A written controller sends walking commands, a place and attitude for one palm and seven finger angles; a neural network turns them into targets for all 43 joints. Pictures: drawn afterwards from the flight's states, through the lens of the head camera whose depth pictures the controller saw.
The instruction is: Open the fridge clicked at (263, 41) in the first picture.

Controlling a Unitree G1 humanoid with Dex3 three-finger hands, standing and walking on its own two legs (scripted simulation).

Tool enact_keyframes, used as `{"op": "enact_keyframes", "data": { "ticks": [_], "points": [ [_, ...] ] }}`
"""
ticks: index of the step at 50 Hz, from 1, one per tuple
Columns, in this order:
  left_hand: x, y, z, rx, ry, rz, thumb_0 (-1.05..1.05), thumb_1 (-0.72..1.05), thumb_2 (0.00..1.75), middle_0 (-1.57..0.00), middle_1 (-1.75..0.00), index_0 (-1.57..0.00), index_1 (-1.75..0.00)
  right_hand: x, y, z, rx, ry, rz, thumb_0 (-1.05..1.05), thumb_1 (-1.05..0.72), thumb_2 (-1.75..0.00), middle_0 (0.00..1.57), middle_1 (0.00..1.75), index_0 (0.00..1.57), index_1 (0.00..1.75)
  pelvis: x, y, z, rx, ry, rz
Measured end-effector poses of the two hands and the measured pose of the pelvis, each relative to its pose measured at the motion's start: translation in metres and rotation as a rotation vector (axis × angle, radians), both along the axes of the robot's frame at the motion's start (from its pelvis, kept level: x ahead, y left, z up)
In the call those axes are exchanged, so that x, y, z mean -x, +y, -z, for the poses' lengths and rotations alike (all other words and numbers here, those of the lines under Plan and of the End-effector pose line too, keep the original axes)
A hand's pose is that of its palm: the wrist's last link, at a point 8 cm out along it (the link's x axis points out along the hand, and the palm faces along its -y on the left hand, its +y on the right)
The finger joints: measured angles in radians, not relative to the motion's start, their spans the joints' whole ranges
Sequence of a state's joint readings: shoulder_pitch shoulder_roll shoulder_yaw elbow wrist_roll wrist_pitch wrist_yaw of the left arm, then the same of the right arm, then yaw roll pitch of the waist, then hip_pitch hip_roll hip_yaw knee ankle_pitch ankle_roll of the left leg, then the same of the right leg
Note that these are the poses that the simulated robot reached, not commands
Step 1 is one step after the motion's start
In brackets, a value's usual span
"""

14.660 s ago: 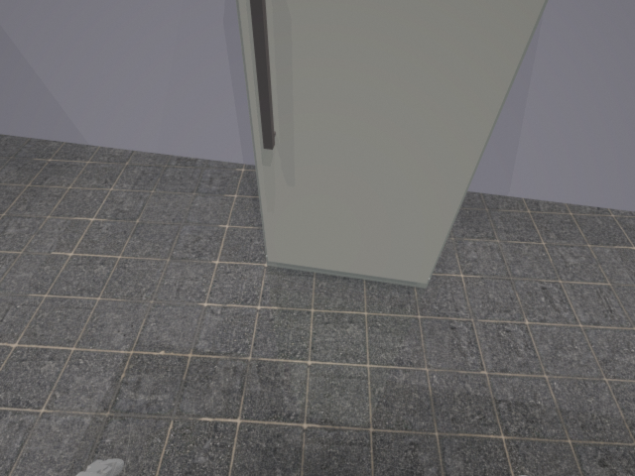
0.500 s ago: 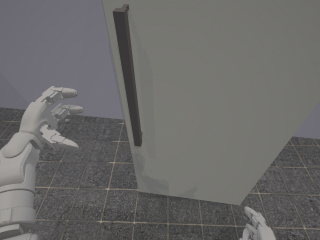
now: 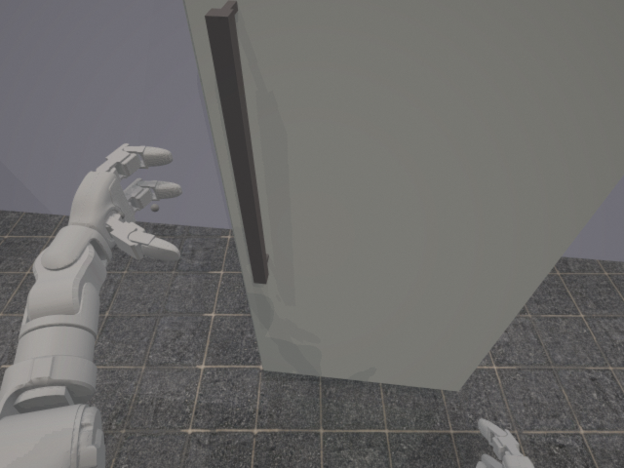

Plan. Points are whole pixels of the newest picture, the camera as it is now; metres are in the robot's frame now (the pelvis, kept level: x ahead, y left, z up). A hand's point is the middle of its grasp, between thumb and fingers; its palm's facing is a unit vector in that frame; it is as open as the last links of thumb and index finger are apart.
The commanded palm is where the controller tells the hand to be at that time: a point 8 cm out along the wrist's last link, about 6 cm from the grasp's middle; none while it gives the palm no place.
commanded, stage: move the hooked fingers beside the handle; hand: left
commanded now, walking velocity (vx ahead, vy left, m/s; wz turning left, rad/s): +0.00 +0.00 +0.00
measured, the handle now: (249, 176) +0.50 +0.12 +0.12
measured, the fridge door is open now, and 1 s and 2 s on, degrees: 0 0 0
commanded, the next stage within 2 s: feel for the door with the fingertips in 1.22 s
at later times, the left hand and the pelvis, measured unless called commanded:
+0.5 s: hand (196, 178) +0.44 +0.18 +0.15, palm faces -0.04 -1.00 -0.01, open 14.0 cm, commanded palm +0.42 +0.24 +0.16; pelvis +0.00 +0.00 +0.00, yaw -1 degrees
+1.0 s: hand (190, 181) +0.44 +0.19 +0.15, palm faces -0.04 -1.00 +0.01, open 14.0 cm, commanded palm +0.42 +0.24 +0.15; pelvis +0.01 +0.00 +0.00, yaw -1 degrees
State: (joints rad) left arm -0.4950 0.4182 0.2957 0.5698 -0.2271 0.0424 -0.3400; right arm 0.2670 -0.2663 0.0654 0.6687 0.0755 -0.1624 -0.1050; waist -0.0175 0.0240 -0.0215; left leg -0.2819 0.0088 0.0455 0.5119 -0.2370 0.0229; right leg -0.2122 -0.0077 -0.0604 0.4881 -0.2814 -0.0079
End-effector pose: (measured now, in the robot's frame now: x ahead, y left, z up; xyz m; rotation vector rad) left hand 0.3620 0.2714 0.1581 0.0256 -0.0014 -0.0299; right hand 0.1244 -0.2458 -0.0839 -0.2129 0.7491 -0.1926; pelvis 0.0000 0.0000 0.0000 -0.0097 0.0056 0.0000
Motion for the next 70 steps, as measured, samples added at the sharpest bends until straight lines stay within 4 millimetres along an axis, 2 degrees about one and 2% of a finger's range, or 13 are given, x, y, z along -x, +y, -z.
{"op": "enact_keyframes", "data": {
  "ticks": [23,28,32,36,41,52,65,70],
  "points": [
    [-0.059,-0.035,0.004,0.012,0.020,0.012,-0.01,-0.50,0.30,-0.30,-1.20,-0.30,-1.20,0.056,-0.020,0.020,0.007,0.185,0.089,0.01,-0.90,-0.89,0.20,0.30,0.21,0.30,-0.002,-0.004,0.003,-0.002,0.051,0.014],
    [-0.068,-0.036,0.002,0.021,0.000,0.009,-0.01,-0.50,0.30,-0.30,-1.20,-0.30,-1.20,0.067,-0.023,0.021,0.000,0.210,0.117,0.01,-0.90,-0.89,0.20,0.30,0.21,0.30,-0.005,-0.005,0.003,-0.004,0.064,0.029],
    [-0.067,-0.030,0.006,0.015,0.007,0.005,-0.01,-0.50,0.30,-0.30,-1.20,-0.30,-1.20,0.072,-0.024,0.021,-0.004,0.223,0.136,0.01,-0.90,-0.89,0.20,0.30,0.21,0.30,-0.008,-0.006,0.004,-0.005,0.069,0.037],
    [-0.061,-0.023,0.009,0.010,0.003,0.002,-0.01,-0.50,0.30,-0.30,-1.20,-0.30,-1.20,0.072,-0.026,0.021,-0.003,0.231,0.140,0.01,-0.90,-0.89,0.20,0.30,0.21,0.30,-0.010,-0.006,0.003,-0.004,0.067,0.037],
    [-0.055,-0.022,0.010,0.015,0.004,0.011,-0.01,-0.50,0.30,-0.30,-1.20,-0.30,-1.20,0.061,-0.025,0.020,0.007,0.223,0.118,0.01,-0.90,-0.89,0.20,0.30,0.21,0.30,-0.010,-0.005,0.003,0.000,0.061,0.025],
    [-0.064,-0.027,0.007,0.028,0.013,0.007,-0.01,-0.50,0.30,-0.30,-1.20,-0.30,-1.20,0.032,-0.016,0.014,0.005,0.146,0.076,0.01,-0.90,-0.89,0.20,0.30,0.21,0.30,-0.008,-0.002,0.004,0.001,0.068,0.018],
    [-0.052,-0.029,0.009,0.016,0.001,0.011,-0.01,-0.50,0.30,-0.30,-1.20,-0.30,-1.20,0.038,-0.010,0.017,-0.015,0.168,0.079,0.01,-0.90,-0.89,0.20,0.30,0.21,0.30,-0.009,0.001,0.004,0.001,0.055,0.023],
    [-0.049,-0.037,0.007,0.014,-0.012,0.017,-0.01,-0.50,0.30,-0.30,-1.20,-0.30,-1.20,0.041,-0.009,0.018,-0.014,0.174,0.074,0.01,-0.90,-0.89,0.20,0.30,0.21,0.30,-0.007,0.001,0.003,0.002,0.047,0.017]
  ]
}}
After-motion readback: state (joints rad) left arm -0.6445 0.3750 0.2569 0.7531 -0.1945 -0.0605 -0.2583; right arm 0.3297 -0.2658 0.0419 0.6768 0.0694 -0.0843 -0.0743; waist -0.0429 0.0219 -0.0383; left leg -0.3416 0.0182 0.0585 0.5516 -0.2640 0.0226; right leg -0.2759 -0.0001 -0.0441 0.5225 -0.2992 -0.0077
